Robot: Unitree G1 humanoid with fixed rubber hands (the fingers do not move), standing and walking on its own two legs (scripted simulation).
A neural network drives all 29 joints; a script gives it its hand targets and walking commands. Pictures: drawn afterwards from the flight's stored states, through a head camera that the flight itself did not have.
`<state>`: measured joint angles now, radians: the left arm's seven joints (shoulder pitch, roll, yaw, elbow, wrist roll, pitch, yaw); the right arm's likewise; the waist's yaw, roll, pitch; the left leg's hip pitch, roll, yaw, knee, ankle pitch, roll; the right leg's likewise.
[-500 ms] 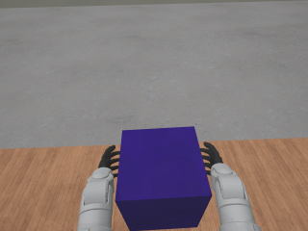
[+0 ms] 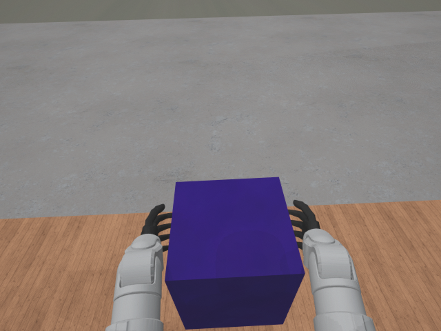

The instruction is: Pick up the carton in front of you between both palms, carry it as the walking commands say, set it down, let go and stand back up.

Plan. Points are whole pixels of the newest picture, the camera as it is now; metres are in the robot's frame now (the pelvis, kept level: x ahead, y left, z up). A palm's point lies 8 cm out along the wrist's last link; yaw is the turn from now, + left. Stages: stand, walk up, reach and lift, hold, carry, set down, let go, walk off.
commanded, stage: hold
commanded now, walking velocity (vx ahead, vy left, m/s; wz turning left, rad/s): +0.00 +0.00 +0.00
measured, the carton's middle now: (230, 255) +0.30 +0.00 -0.03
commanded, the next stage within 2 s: carry in 0.78 s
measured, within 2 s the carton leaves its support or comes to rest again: neither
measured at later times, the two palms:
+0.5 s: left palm (152, 238) +0.30 +0.15 +0.05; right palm (310, 233) +0.30 -0.15 +0.05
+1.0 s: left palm (156, 224) +0.31 +0.14 +0.07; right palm (314, 222) +0.31 -0.16 +0.06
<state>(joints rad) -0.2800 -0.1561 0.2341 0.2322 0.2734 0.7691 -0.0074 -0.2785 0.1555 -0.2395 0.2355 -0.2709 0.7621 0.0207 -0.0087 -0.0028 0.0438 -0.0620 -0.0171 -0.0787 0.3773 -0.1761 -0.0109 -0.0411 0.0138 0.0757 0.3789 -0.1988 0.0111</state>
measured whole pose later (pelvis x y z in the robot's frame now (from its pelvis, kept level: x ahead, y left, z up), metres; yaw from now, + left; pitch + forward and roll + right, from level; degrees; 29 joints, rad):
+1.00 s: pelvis +0.03 -0.01 -0.01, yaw -3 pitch +0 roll +0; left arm -0.19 -0.13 0.17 0.00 0.18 0.87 0.02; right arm -0.21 0.14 -0.13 0.01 -0.19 0.87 -0.03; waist 0.01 0.02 -0.11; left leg -0.23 0.01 -0.03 0.48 -0.27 -0.01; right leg -0.24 0.00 0.02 0.52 -0.34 0.00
